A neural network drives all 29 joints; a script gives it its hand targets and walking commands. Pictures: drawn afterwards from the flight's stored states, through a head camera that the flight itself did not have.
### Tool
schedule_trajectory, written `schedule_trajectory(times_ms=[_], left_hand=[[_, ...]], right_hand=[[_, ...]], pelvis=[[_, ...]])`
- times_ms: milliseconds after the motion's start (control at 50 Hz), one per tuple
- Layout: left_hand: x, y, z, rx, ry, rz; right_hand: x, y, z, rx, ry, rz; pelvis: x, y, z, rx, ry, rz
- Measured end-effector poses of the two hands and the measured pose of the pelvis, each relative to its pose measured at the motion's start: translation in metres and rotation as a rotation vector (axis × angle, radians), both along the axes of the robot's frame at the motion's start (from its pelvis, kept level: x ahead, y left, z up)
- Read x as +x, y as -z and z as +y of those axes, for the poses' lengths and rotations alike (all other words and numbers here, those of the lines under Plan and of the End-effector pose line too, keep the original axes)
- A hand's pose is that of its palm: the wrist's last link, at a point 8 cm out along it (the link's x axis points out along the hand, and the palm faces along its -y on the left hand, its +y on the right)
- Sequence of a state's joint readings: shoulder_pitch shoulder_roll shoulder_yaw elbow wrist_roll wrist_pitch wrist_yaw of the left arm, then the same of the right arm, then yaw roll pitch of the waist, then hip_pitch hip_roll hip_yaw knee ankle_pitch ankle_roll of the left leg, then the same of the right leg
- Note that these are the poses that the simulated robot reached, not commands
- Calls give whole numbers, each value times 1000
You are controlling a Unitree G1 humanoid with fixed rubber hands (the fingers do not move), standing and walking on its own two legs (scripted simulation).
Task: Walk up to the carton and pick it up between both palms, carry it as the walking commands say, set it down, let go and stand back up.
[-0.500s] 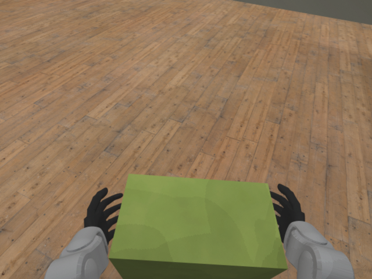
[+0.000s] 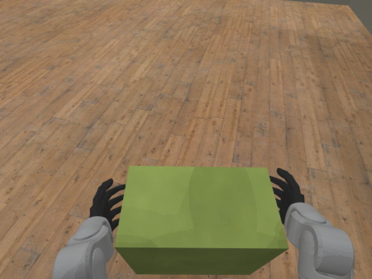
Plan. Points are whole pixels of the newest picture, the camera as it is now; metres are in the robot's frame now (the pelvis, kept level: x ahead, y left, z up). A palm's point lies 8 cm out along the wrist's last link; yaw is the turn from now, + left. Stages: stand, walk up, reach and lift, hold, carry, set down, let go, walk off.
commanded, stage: carry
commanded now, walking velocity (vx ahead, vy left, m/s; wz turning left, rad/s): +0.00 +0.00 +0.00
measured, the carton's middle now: (195, 225) +0.22 -0.02 +0.01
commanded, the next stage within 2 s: none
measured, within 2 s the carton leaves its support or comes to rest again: neither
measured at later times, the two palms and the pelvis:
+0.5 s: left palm (112, 269) +0.14 +0.13 +0.07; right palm (325, 251) +0.14 -0.22 +0.08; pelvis -0.08 -0.03 +0.00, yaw +0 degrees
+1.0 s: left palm out of the picture +0.10 +0.16 +0.04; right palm (297, 267) +0.13 -0.18 +0.04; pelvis -0.12 -0.02 -0.01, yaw +0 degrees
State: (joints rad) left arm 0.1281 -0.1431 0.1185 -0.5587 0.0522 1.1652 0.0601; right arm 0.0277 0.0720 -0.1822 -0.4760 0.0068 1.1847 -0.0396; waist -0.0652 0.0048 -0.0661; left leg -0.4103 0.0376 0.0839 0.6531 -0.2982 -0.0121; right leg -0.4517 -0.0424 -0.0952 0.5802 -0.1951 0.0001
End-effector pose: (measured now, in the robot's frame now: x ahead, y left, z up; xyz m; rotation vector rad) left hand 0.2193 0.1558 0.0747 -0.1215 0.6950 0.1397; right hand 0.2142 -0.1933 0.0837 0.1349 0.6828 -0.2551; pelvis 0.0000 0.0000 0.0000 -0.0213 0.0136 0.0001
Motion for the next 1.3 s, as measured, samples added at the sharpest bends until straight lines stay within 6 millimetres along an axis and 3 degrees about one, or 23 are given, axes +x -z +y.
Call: schedule_trajectory(times_ms=[100, 180, 320, 440, 560, 740, 840, 980, 1100, 1200, 1300], left_hand=[[-29, -3, 17, -36, -78, -15], [-50, -6, 19, -41, -126, -26], [-70, -9, 0, 8, -103, -16], [-77, 0, -22, -6, -41, 1], [-80, 11, -31, -17, -2, 4], [-89, 22, -12, -26, -19, 10], [-91, 28, 2, -10, -49, -7], [-116, 35, 8, 20, -100, 39], [-118, 31, 6, -33, -83, 6], [-108, 18, 1, -13, -43, -20], [-112, -2, -7, -13, -44, -80]], right_hand=[[-9, -7, 18, -2, -46, -17], [-17, -8, 20, -5, -91, -28], [-42, 3, 0, 16, -90, -17], [-68, 4, -22, -3, -34, -1], [-80, 6, -31, -34, -13, 4], [-84, 13, -12, -38, -26, 7], [-74, 24, 2, -43, -69, -7], [-84, 45, 9, -17, -128, 39], [-98, 30, 6, 4, -49, 4], [-96, 15, 1, -33, -51, -18], [-101, -2, -7, -23, -46, -80]], pelvis=[[-23, -5, -2, -14, 10, 0], [-36, -5, -11, -9, -6, 16], [-63, -4, -23, -9, -8, 14], [-77, -4, -31, 1, -6, 9], [-86, -1, -33, 0, -3, 4], [-94, 3, -19, -26, 2, 3], [-102, 10, -15, -27, 5, -4], [-116, 8, -17, -4, -7, -4], [-118, 7, -14, 9, -15, 20], [-122, -3, -14, -5, 4, 31], [-125, -4, -21, 11, 8, 14]])
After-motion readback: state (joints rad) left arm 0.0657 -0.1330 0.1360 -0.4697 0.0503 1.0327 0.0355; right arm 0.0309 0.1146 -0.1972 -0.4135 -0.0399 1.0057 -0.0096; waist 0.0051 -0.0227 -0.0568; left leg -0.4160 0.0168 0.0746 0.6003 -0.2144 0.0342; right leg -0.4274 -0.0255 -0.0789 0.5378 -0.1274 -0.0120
